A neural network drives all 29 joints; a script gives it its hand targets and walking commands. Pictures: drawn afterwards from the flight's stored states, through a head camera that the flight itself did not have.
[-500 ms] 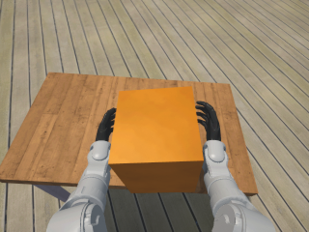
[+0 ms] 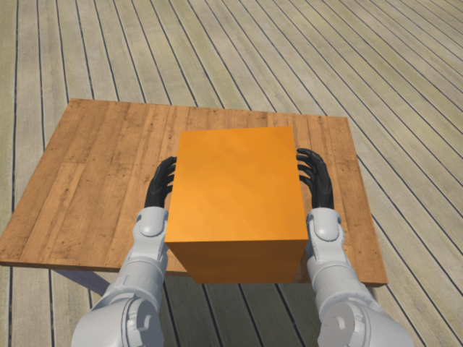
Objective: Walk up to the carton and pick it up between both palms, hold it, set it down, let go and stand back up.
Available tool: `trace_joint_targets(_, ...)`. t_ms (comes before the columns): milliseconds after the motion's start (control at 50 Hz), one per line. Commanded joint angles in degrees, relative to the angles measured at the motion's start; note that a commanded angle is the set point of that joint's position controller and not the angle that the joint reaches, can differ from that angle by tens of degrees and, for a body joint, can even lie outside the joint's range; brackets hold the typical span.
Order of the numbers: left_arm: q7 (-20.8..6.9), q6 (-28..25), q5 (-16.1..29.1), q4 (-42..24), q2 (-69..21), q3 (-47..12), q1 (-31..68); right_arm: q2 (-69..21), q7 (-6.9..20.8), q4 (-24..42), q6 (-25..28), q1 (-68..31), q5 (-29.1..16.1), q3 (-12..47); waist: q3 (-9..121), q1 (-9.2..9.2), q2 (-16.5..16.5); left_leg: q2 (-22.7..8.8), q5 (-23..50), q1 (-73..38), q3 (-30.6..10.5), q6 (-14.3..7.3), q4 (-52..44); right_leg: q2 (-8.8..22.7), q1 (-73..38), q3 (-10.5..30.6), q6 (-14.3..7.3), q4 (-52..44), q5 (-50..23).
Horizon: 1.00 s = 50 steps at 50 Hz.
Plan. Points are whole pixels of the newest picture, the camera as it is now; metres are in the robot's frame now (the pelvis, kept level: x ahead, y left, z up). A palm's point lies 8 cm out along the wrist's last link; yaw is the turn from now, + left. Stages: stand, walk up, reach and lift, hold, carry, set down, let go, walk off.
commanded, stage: set down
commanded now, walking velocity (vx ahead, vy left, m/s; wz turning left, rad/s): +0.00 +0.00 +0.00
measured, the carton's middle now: (239, 212) +0.38 +0.00 -0.05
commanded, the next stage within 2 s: none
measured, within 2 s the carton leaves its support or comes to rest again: rests again in 0.82 s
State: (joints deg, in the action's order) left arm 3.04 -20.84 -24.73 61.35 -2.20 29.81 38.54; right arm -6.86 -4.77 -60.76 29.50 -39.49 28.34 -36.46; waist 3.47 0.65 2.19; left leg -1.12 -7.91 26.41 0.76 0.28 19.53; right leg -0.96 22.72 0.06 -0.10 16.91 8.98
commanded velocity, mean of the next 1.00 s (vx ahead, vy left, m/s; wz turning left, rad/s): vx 0.00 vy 0.00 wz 0.00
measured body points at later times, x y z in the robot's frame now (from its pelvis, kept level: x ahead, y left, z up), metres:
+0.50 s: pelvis +0.00 +0.00 +0.00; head +0.10 +0.02 +0.44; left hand +0.40 +0.15 -0.02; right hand +0.40 -0.14 +0.01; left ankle +0.00 +0.12 -0.75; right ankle -0.03 -0.12 -0.75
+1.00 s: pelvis +0.00 +0.00 +0.00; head +0.11 +0.03 +0.43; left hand +0.40 +0.14 -0.02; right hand +0.40 -0.15 +0.01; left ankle +0.00 +0.12 -0.75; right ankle -0.03 -0.12 -0.75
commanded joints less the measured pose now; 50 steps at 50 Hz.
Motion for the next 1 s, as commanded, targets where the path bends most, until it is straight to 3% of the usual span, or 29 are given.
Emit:
trace_joint_targets(0, -4.3, -2.7, -4.2, -2.1, -28.6, -11.7, 26.1, -31.4, 6.8, -7.4, -1.9, -16.8, 6.3, 12.9, 27.0, -0.56, -2.8, -0.6, 17.4, -13.7, 5.2, 2.2, 1.7, 0.5, -11.2, -4.5, 0.4, 1.2, -17.8)
trace_joint_targets(300, -4.8, -2.4, -5.8, -2.1, -27.8, -9.5, 23.9, -31.1, 7.1, -7.3, -1.7, -16.1, 7.0, 12.0, 25.3, -0.71, -1.4, -0.3, 14.2, -10.8, 4.8, 0.8, 1.2, 1.1, -11.7, -3.8, 0.9, 1.8, -18.1)
trace_joint_targets(820, -4.6, -2.1, -8.1, -1.7, -27.2, -6.8, 20.4, -29.2, 8.5, -7.5, -1.8, -15.5, 7.4, 9.7, 23.4, -1.77, -1.6, -0.3, 13.5, -10.9, 4.3, -0.3, 2.7, 0.9, -5.5, -3.3, -0.1, 1.5, -11.5)
trace_joint_targets(920, -4.2, -1.9, -8.2, -1.3, -24.7, -5.6, 19.8, -26.6, 8.8, -6.4, -2.5, -15.5, 7.7, 8.7, 23.9, -2.12, -1.7, -0.1, 14.1, -11.6, 4.8, -0.2, 3.0, 0.7, -6.3, -3.1, 0.1, 2.0, -11.9)
trace_joint_targets(980, -1.4, -3.0, -6.0, -1.4, -14.8, -4.6, 18.6, -16.3, 7.3, -5.8, -1.1, -14.2, 3.8, 9.4, 28.8, -2.5, -3.2, 0.1, 18.1, -11.3, 4.7, 0.8, 5.0, 0.2, -4.2, -3.9, 0.2, 4.0, -14.4)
